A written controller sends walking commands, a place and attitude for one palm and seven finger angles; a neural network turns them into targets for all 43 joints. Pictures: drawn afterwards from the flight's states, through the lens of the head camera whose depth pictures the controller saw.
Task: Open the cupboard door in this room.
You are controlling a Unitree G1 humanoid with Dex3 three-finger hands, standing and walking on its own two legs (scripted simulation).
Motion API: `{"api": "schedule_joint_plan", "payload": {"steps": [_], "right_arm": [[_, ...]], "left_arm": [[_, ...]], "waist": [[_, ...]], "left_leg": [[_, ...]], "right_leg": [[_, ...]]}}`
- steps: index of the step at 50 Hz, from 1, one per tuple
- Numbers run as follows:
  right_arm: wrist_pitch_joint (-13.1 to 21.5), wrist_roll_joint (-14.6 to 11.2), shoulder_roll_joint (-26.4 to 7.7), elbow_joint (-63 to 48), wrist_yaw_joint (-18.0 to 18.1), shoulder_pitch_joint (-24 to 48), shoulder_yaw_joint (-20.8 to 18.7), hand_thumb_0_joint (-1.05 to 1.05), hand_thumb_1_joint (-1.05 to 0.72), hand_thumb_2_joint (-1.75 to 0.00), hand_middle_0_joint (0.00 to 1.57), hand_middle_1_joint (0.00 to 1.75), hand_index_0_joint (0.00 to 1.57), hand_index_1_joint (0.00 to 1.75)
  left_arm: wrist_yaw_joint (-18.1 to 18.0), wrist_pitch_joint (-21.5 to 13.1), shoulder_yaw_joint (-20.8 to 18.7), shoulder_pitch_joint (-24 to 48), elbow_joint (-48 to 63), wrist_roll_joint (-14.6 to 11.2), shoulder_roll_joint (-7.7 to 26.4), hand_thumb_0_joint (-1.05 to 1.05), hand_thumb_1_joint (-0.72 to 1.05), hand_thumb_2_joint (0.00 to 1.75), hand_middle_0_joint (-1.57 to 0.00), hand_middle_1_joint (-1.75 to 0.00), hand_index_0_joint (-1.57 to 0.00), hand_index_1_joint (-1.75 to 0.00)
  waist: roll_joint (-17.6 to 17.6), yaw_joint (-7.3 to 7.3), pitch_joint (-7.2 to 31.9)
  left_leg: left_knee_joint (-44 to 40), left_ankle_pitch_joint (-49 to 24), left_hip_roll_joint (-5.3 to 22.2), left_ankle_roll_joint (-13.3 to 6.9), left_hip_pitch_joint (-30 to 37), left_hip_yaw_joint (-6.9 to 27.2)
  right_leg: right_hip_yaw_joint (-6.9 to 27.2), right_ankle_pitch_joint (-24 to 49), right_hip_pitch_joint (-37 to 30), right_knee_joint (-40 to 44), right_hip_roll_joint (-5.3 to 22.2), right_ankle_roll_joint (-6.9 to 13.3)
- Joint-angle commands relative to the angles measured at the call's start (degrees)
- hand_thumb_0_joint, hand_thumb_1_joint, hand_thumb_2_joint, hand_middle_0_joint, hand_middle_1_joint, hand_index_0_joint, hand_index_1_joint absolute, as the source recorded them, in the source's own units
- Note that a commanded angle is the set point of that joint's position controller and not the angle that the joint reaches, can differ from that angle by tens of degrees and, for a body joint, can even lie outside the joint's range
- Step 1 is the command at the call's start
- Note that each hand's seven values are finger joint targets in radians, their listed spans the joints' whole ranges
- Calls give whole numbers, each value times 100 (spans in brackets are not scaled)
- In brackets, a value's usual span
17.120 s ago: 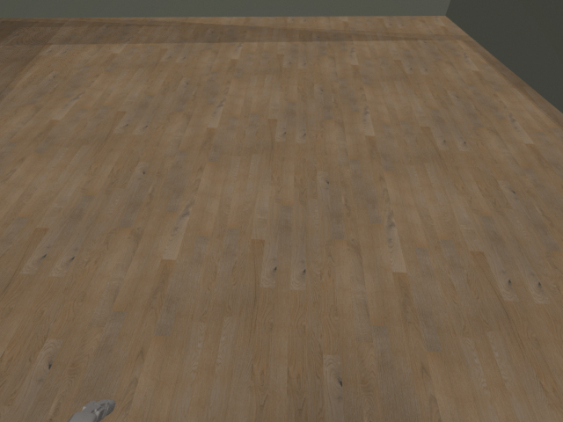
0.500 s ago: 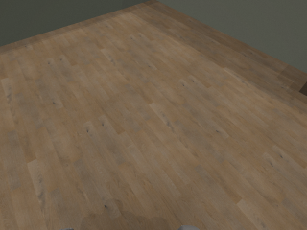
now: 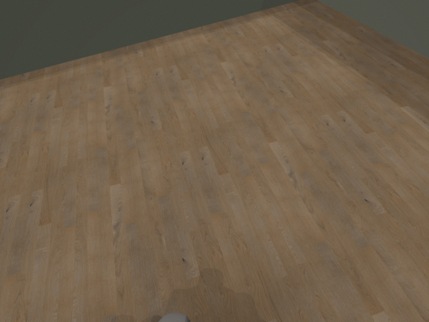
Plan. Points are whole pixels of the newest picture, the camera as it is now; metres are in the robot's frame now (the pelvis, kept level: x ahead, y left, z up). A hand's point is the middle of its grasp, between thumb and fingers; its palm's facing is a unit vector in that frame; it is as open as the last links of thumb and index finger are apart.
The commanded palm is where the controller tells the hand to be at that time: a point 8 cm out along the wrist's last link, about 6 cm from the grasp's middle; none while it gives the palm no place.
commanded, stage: turn or walk to find it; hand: left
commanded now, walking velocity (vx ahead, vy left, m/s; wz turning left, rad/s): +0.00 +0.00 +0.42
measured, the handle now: out of the picture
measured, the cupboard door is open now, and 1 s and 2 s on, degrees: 0 0 0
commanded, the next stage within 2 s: none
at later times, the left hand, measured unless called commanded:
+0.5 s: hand out of the picture +0.00 +0.28 -0.17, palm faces +0.24 -0.94 -0.25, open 7.4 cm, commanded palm none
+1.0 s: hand out of the picture -0.05 +0.18 -0.15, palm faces +0.41 -0.87 -0.27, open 7.4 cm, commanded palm none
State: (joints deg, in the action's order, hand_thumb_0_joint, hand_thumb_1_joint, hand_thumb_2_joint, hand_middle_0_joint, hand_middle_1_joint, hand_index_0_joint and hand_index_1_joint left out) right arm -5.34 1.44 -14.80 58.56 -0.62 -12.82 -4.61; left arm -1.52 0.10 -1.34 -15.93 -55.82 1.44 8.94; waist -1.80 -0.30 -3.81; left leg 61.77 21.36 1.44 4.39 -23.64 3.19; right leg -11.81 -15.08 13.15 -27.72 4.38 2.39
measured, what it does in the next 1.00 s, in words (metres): steps on the spot, turning left: left foot, then right foot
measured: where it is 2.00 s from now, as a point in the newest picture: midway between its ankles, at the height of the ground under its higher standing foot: outside the picture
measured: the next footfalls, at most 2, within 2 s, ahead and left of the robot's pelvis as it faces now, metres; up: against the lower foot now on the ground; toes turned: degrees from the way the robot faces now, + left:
left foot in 0.18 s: -0.03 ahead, +0.15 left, +0.00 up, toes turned +9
right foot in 0.72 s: +0.04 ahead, -0.08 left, +0.00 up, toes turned +14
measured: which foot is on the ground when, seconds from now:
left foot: up 0.00-0.16, down 0.18-0.72, up 0.74-1.00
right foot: down 0.00-0.20, up 0.22-0.70, down 0.72-1.00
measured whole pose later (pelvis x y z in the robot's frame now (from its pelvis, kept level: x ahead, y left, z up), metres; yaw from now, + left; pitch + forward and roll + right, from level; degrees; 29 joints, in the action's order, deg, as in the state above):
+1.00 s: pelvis -0.03 -0.01 +0.00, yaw +25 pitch -1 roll +2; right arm -4.9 1.3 -14.7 59.0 -0.6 -13.8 -5.1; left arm -1.5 0.1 -1.5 -12.2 -55.2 1.1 8.6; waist -2.5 1.5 -4.6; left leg 66.9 20.1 1.3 3.9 -25.7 3.8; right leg -10.5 -15.5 11.6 -27.8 3.7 2.7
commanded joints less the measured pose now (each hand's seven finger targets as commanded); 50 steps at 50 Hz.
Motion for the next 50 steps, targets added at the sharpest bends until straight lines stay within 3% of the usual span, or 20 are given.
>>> {"api": "schedule_joint_plan", "payload": {"steps": [1,5,7,8,9,10,11,13,16,26,33,34,35,36,37,38,39,40,42,50], "right_arm": [[274,-61,-234,-541,44,666,49,0,-90,-90,20,30,20,30],[374,-135,-180,-477,75,484,101,0,-90,-90,20,30,20,30],[417,-124,-223,-380,81,159,98,0,-90,-90,20,30,20,30],[461,-117,-370,-341,70,5,66,0,-90,-90,20,30,20,30],[513,-76,-777,-351,78,-95,-31,0,-90,-90,20,30,20,30],[473,-54,-1219,-348,126,-223,-141,0,-90,-90,20,30,20,30],[418,-46,-1204,-294,138,-261,-126,0,-90,-90,20,30,20,30],[453,-27,-855,-298,259,175,-25,0,-90,-90,20,30,20,30],[511,-52,-756,-424,263,341,7,0,-90,-90,20,30,20,30],[514,-6,-781,-445,239,-193,-92,0,-90,-90,20,30,20,30],[444,-2,-781,-542,200,6,-141,0,-90,-90,20,30,20,30],[449,-34,-760,-554,185,63,-140,0,-90,-90,20,30,20,30],[464,-78,-513,-568,158,-71,-111,0,-90,-90,20,30,20,30],[483,-99,-142,-662,131,-183,-34,0,-90,-90,20,30,20,30],[398,-75,-364,-730,160,-23,-102,0,-90,-90,20,30,20,30],[313,-39,-388,-618,145,-40,-138,0,-90,-90,20,30,20,30],[244,-29,-382,-510,126,-171,-161,0,-90,-90,20,30,20,30],[212,-17,-398,-376,86,-235,-161,0,-90,-90,20,30,20,30],[198,-12,-295,-271,27,-390,-134,0,-90,-90,20,30,20,30],[173,-18,-253,-324,16,150,-61,0,-90,-90,20,30,20,30]], "left_arm": [[-67,-90,-351,-668,127,51,1391,0,90,90,-20,-30,-20,-30],[-52,-61,-408,-566,32,58,1530,0,90,90,-20,-30,-20,-30],[-40,-30,-416,-286,20,9,1525,0,90,90,-20,-30,-20,-30],[-26,6,-391,-221,48,-36,1421,0,90,90,-20,-30,-20,-30],[-12,49,-350,-190,152,-80,1150,0,90,90,-20,-30,-20,-30],[3,107,-234,49,354,-59,818,0,90,90,-20,-30,-20,-30],[-16,173,-249,293,379,-27,963,0,90,90,-20,-30,-20,-30],[-11,251,-306,435,207,-37,973,0,90,90,-20,-30,-20,-30],[53,186,-319,218,75,-41,982,0,90,90,-20,-30,-20,-30],[21,180,-247,982,481,-70,921,0,90,90,-20,-30,-20,-30],[0,62,-244,580,452,-125,881,0,90,90,-20,-30,-20,-30],[-6,18,-268,295,379,-119,961,0,90,90,-20,-30,-20,-30],[-29,-62,-317,108,341,-76,1226,0,90,90,-20,-30,-20,-30],[-78,-120,-419,-61,319,7,1712,0,90,90,-20,-30,-20,-30],[-56,-86,-382,-147,369,-35,1760,0,90,90,-20,-30,-20,-30],[-65,-87,-377,153,429,-54,1526,0,90,90,-20,-30,-20,-30],[-88,-68,-396,482,508,-66,1399,0,90,90,-20,-30,-20,-30],[-72,-64,-329,688,583,-69,1268,0,90,90,-20,-30,-20,-30],[-40,-107,-256,714,612,-74,1062,0,90,90,-20,-30,-20,-30],[-75,-105,-324,52,350,0,1171,0,90,90,-20,-30,-20,-30]], "waist": [[1194,-386,551],[1396,-315,903],[1292,-55,930],[862,81,980],[-383,168,1058],[-1553,290,747],[-1018,358,632],[-1226,163,153],[-725,18,195],[-636,232,388],[-662,5,559],[-537,-151,628],[142,-179,783],[1697,-227,978],[1543,-296,823],[1145,-142,553],[1313,10,389],[951,105,214],[880,187,200],[1044,-90,132]], "left_leg": [[-1255,777,17,-53,-455,-352],[-2470,586,-72,-194,264,-678],[-3480,-366,-70,-256,1045,-782],[-4138,-1113,65,-330,1776,-621],[-4489,-2038,1047,-624,2548,575],[-4418,-3939,2083,-1182,2704,1706],[-4280,-4044,2209,-1510,2239,1301],[-4271,-4254,1578,-1272,1853,971],[-4113,-4510,1192,-1198,2061,564],[-3985,-4552,1212,-1473,2236,1307],[-3603,-3804,896,-1258,1199,1632],[-3361,-3182,730,-1068,876,1522],[-2894,-2053,381,-747,243,1252],[-1644,546,-465,-340,-705,302],[-573,1516,-474,-334,-566,264],[156,1142,-331,-337,-557,451],[567,876,-253,-320,-606,435],[871,477,-172,-280,-582,327],[998,-46,-132,-193,-592,171],[71,164,75,-26,-530,-87]], "right_leg": [[1395,2664,-1441,689,1679,664],[1172,3282,-1511,297,1698,623],[806,2824,-1006,-19,1581,290],[521,2259,-417,-421,1393,-1],[161,601,686,-1320,838,-359],[240,-1991,1900,-2278,287,-653],[647,-2041,1706,-2873,307,-581],[993,-1363,1832,-3358,259,-617],[986,-863,1940,-3746,138,-715],[1097,-1007,1729,-2739,-9,-819],[922,-182,12,-491,-292,-620],[924,459,-557,239,-182,-614],[1376,1036,-1390,758,386,-499],[2796,2101,-1993,804,1861,80],[3029,2538,-1090,866,2389,599],[2640,2092,-644,990,2100,696],[2441,1505,-353,1097,1905,564],[2082,1199,-189,1076,1595,455],[1455,1382,-184,1036,1231,235],[1287,1408,-554,1091,1488,460]]}}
